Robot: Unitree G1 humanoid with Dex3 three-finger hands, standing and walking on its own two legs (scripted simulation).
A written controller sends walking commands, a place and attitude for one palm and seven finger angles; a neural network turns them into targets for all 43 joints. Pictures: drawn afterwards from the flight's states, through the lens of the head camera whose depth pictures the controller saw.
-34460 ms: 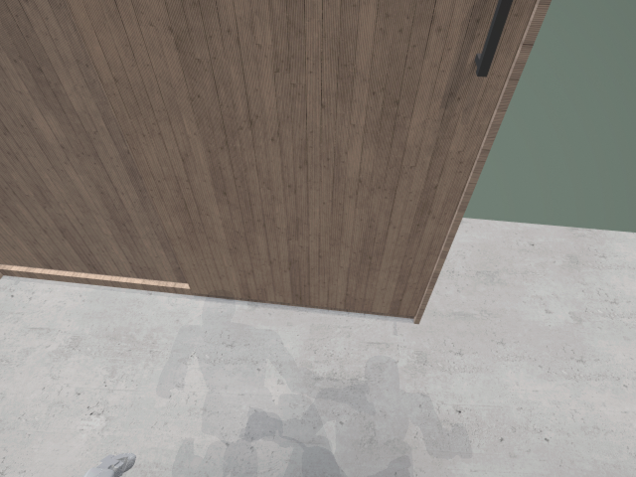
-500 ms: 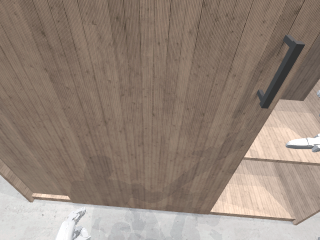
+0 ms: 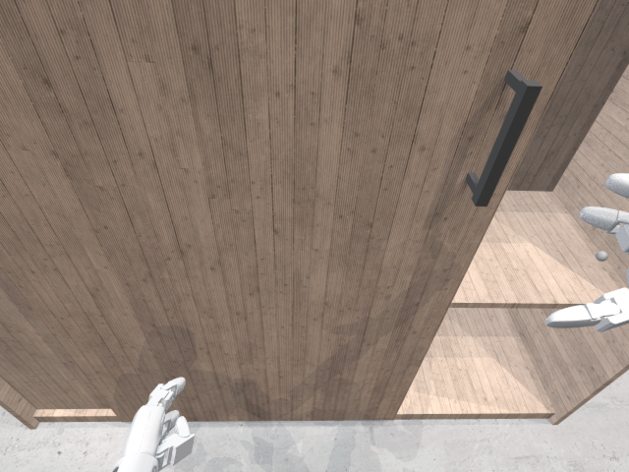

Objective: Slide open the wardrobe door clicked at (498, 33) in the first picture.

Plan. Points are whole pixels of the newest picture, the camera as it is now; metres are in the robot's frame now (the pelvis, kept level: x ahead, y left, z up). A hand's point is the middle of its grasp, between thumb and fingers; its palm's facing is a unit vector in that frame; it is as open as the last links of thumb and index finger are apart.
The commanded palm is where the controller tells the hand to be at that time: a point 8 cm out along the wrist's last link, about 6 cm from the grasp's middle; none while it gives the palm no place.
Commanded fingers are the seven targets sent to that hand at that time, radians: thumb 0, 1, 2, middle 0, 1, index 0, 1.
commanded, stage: draw the hand back to the body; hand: right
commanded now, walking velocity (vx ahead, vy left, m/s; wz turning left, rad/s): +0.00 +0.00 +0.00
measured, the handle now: (496, 142) +0.43 -0.23 +0.25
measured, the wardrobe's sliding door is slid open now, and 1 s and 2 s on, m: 0.52 0.52 0.52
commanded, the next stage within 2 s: step back with the hand held close in 1.50 s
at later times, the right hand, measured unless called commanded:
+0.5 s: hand (597, 299) +0.23 -0.27 +0.19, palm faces +0.29 +0.94 -0.18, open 14.4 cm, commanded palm +0.18 -0.31 +0.20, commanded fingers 0.00 0.19 -0.38 0.24 0.94 0.24 0.94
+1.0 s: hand (587, 320) +0.22 -0.26 +0.17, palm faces +0.44 +0.83 -0.35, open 10.0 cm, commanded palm +0.17 -0.30 +0.18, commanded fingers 0.00 -0.72 -0.81 0.21 0.41 0.21 0.41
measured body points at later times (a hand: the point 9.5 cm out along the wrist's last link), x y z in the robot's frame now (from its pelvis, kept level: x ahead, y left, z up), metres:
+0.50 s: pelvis -0.01 -0.01 +0.00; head -0.05 +0.01 +0.45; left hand +0.22 +0.21 -0.05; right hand +0.21 -0.32 +0.20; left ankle +0.00 +0.09 -0.74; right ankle +0.05 -0.11 -0.74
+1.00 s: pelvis +0.02 -0.01 +0.01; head -0.01 +0.01 +0.45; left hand +0.19 +0.22 -0.08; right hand +0.19 -0.30 +0.19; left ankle +0.00 +0.09 -0.74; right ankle +0.05 -0.11 -0.74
